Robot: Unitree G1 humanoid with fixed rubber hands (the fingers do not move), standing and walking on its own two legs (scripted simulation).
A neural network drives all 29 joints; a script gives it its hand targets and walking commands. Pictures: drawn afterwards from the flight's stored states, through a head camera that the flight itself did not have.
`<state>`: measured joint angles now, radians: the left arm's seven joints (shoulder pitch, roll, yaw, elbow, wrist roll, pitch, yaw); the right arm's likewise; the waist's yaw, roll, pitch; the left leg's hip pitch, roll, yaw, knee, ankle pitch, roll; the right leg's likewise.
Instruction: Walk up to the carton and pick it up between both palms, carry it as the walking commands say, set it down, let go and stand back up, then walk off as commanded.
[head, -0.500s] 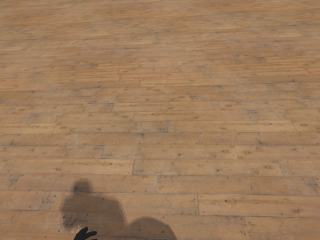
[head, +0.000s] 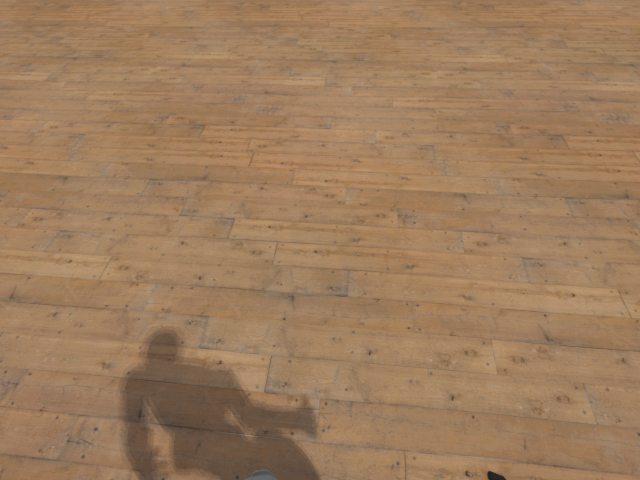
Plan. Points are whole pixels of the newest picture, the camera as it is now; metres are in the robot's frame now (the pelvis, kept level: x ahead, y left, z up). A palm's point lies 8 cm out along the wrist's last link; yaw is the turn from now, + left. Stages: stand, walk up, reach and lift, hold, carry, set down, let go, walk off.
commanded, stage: walk off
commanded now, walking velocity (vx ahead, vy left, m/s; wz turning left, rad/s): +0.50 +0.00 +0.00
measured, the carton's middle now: out of the picture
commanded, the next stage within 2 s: stand in 0.90 s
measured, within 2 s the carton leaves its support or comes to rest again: neither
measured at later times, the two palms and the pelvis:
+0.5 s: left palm (179, 326) +0.40 +0.28 -0.13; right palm (470, 470) +0.19 -0.17 -0.15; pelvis +0.25 +0.05 -0.01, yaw -5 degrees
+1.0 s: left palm (190, 303) +0.45 +0.27 -0.13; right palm (426, 232) +0.61 -0.18 -0.12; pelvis +0.48 +0.04 +0.00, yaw -1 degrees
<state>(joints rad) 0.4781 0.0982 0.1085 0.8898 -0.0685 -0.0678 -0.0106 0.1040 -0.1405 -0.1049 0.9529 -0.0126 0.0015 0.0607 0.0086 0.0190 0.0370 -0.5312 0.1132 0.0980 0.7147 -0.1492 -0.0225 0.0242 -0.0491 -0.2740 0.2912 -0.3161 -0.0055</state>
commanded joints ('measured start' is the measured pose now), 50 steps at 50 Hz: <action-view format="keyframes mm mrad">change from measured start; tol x32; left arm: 1 81 264 29 -1 127 -7 34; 22 -544 139 -43 -125 106 39 -35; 31 172 358 42 114 152 18 13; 50 -34 205 6 31 110 -10 1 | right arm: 1 -132 -74 16 -102 -35 -42 -26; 5 524 -409 -81 106 -25 -56 -71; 50 -60 -53 35 -26 -20 -35 -8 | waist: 1 64 -137 53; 4 -185 378 -282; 28 95 86 -58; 30 192 -418 -244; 35 88 -27 -59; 50 29 -151 43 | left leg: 1 39 -65 112 -197 -139 43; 5 847 361 -568 -409 130 212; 18 401 187 -117 -618 -78 157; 27 643 165 4 -332 775 142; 32 -167 -99 -117 729 -371 70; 50 85 -23 55 -161 85 -21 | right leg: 1 64 -266 186 31 665 -143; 6 -652 -23 258 1000 -130 -57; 24 -655 -67 113 382 109 5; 29 70 -21 145 205 168 -93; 31 371 -443 864 -20 341 -284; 45 -375 -250 229 -215 -92 -96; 50 -95 -185 108 23 383 -82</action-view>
